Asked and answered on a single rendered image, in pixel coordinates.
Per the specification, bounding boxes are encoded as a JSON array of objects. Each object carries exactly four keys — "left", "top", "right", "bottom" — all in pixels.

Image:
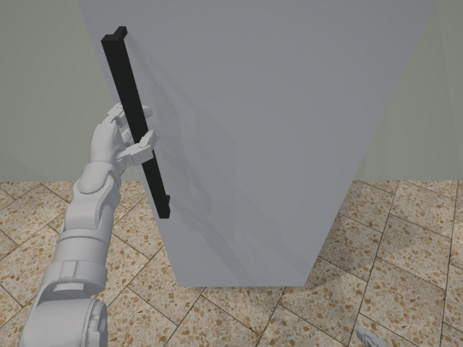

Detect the left robot forearm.
[{"left": 18, "top": 162, "right": 122, "bottom": 347}]

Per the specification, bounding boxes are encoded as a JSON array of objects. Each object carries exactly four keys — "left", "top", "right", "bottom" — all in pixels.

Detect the left robot hand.
[{"left": 89, "top": 103, "right": 159, "bottom": 177}]

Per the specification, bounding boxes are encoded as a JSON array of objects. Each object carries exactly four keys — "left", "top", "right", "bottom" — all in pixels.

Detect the handle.
[{"left": 101, "top": 26, "right": 170, "bottom": 218}]

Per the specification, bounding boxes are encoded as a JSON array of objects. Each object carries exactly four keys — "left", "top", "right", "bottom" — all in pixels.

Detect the left robot upper arm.
[{"left": 22, "top": 298, "right": 109, "bottom": 347}]

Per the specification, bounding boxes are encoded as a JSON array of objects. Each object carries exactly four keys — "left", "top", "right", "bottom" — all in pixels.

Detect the fridge door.
[{"left": 77, "top": 0, "right": 436, "bottom": 287}]

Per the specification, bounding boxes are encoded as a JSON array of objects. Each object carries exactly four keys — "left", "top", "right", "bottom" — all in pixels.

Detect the right robot hand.
[{"left": 356, "top": 328, "right": 387, "bottom": 347}]

